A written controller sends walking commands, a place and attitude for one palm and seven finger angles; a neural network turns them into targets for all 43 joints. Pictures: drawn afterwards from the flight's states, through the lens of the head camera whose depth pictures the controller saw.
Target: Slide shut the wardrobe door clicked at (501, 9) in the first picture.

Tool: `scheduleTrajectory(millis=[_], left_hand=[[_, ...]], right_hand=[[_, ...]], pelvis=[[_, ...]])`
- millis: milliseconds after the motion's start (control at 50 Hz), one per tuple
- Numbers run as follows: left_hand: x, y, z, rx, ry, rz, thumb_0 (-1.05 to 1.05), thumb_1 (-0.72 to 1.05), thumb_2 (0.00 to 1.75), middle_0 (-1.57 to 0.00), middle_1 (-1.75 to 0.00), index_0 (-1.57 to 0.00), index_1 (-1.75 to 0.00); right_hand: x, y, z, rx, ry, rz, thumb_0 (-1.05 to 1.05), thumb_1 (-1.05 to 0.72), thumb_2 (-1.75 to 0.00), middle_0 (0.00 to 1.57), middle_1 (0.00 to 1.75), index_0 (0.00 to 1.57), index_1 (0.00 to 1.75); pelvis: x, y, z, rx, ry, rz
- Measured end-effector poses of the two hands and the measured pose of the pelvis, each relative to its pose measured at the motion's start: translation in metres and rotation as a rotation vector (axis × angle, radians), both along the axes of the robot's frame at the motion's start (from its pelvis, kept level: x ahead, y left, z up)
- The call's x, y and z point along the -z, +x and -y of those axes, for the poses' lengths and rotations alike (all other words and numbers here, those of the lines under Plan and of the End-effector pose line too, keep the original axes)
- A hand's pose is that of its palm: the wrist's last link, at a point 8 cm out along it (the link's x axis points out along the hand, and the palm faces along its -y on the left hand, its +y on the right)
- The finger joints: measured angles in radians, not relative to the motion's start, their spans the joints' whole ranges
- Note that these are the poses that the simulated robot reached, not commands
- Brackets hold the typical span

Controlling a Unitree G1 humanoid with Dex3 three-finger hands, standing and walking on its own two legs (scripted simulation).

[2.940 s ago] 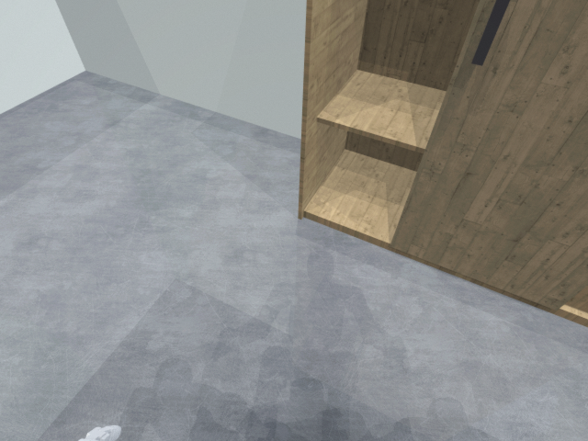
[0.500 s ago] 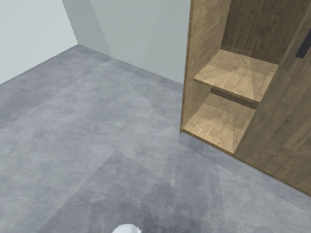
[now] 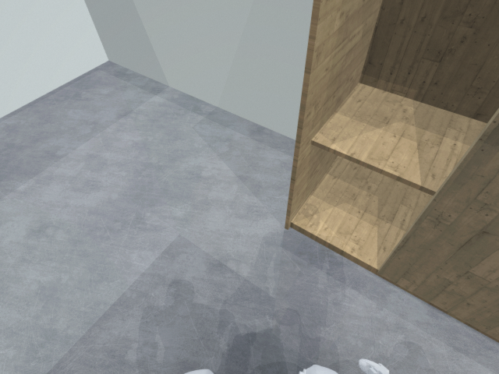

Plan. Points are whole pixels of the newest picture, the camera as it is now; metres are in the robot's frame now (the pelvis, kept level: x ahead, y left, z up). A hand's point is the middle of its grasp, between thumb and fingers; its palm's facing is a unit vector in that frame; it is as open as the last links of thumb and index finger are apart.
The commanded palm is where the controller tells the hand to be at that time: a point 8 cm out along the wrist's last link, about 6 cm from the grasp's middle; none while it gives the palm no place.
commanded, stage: turn to face it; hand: right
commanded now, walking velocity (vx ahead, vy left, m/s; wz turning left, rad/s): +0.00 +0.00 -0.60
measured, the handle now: out of the picture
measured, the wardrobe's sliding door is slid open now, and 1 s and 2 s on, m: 0.41 0.41 0.41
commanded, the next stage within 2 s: take the last steps up to it in 0.74 s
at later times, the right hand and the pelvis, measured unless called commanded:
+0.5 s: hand out of the picture +0.07 -0.27 -0.15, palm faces +0.29 +0.92 -0.27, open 7.4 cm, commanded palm none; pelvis +0.06 -0.04 +0.02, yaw -15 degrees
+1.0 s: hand out of the picture +0.03 -0.16 -0.14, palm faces +0.49 +0.83 -0.25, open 7.4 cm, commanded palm none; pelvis +0.07 +0.03 +0.02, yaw -28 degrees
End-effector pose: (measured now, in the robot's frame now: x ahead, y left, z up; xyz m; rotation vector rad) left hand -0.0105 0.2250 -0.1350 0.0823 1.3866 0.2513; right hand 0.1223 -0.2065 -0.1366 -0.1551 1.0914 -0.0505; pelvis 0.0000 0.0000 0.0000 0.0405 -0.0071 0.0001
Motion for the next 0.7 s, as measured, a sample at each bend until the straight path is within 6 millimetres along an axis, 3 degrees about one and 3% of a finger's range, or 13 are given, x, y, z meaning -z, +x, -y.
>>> scheduleTrajectory(millis=[140, 240, 360, 520, 700], left_hand=[[-0.006, 0.085, 0.012, 0.161, 0.081, 0.121, 0.0, 0.92, 0.9, -0.2, -0.3, -0.2, -0.3], [-0.023, 0.114, 0.026, 0.228, 0.095, 0.131, 0.0, 0.91, 0.9, -0.2, -0.3, -0.2, -0.3], [-0.033, 0.144, 0.037, 0.303, 0.077, 0.122, 0.0, 0.91, 0.9, -0.2, -0.3, -0.2, -0.3], [-0.025, 0.176, 0.032, 0.372, 0.049, 0.124, 0.0, 0.9, 0.9, -0.2, -0.3, -0.2, -0.3], [0.003, 0.207, 0.001, 0.432, -0.008, 0.118, 0.0, 0.9, 0.9, -0.2, -0.3, -0.2, -0.3]], right_hand=[[0.024, -0.017, 0.058, 0.143, 0.008, -0.041, 0.0, -0.91, -0.9, 0.2, 0.3, 0.2, 0.3], [0.012, -0.04, 0.091, 0.217, -0.03, -0.117, 0.01, -0.91, -0.9, 0.2, 0.3, 0.2, 0.3], [-0.008, -0.063, 0.111, 0.308, -0.07, -0.159, 0.01, -0.91, -0.9, 0.2, 0.3, 0.2, 0.3], [-0.019, -0.066, 0.104, 0.378, -0.099, -0.158, 0.01, -0.91, -0.9, 0.2, 0.3, 0.19, 0.3], [-0.028, -0.047, 0.057, 0.417, -0.127, -0.057, 0.01, -0.9, -0.9, 0.2, 0.3, 0.2, 0.3]], pelvis=[[0.015, 0.021, 0.03, 0.085, 0.017, -0.007], [-0.001, 0.033, 0.041, 0.132, 0.014, -0.024], [-0.016, 0.047, 0.046, 0.192, 0.008, -0.036], [-0.016, 0.058, 0.035, 0.275, -0.017, -0.029], [-0.004, 0.069, -0.003, 0.354, -0.057, -0.024]])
